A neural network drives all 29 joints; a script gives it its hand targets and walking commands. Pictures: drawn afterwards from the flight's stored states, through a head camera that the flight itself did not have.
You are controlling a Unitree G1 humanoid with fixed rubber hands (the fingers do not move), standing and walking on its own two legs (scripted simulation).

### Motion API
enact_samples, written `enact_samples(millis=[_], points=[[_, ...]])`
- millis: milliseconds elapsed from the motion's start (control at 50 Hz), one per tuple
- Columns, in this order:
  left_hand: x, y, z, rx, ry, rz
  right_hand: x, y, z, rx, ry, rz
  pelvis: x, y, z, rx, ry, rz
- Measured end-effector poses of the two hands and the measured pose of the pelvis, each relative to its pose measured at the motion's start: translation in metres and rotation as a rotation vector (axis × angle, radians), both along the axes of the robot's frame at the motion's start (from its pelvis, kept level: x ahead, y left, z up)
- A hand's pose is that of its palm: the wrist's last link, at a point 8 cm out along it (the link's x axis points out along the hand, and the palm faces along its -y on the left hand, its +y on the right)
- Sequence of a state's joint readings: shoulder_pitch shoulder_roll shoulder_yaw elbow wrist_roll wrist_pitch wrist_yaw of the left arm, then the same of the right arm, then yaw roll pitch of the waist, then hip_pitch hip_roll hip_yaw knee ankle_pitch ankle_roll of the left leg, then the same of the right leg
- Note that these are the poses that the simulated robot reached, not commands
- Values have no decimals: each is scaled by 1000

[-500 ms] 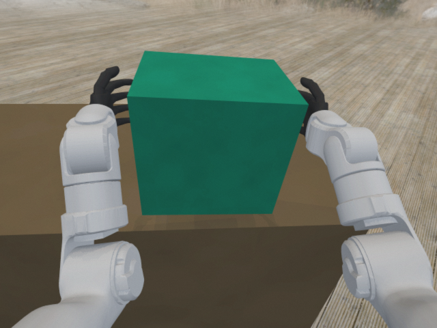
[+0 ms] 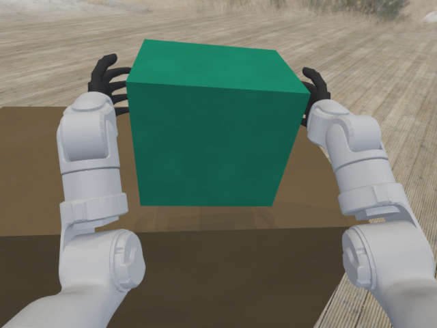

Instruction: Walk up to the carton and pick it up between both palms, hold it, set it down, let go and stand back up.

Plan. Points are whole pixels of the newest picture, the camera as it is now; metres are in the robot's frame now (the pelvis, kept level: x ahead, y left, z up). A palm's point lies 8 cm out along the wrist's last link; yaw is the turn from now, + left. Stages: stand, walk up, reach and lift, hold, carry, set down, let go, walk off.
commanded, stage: hold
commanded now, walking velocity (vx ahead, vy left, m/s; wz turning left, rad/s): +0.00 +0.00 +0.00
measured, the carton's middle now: (210, 125) +0.42 +0.01 +0.23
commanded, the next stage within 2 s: none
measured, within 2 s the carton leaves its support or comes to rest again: neither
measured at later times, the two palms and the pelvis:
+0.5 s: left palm (101, 95) +0.35 +0.17 +0.32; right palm (321, 105) +0.36 -0.17 +0.30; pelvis +0.00 +0.00 +0.00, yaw +0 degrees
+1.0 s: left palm (98, 95) +0.35 +0.18 +0.32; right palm (319, 105) +0.36 -0.17 +0.30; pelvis +0.00 +0.00 +0.00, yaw +0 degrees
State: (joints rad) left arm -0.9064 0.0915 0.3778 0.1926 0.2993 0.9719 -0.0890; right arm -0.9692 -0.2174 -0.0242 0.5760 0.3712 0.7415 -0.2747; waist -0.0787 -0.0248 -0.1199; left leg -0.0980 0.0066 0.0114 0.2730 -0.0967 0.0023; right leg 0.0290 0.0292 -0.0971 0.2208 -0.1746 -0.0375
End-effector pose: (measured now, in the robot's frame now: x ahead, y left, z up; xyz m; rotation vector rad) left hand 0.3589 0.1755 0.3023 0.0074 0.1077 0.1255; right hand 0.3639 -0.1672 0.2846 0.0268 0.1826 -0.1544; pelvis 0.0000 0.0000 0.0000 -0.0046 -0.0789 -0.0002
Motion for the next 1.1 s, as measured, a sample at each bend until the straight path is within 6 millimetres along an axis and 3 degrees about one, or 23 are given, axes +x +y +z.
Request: enact_samples(millis=[140, 460, 1100], points=[[0, 6, -9, 11, -3, 21, 0, 8, -6, -18, 4, 6, 2, -1, 0, -1, 18, 3], [-6, -2, 13, 7, -27, 0, -7, -2, 12, 6, -10, -7, -3, 3, 0, -4, 9, -1], [-7, -2, 17, 7, -29, 5, -6, -1, 14, 4, -1, -1, -3, 1, 0, -4, 12, 3]])
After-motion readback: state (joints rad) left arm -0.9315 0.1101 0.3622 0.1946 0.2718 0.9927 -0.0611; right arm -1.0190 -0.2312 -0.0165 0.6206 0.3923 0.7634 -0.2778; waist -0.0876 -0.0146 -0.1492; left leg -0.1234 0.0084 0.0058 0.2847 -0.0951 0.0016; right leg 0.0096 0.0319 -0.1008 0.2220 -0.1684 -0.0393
